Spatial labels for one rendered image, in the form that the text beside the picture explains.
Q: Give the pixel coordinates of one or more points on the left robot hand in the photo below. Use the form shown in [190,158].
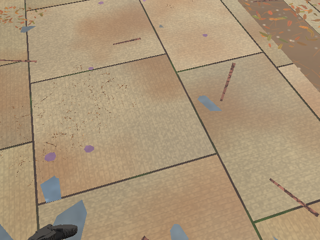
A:
[57,232]

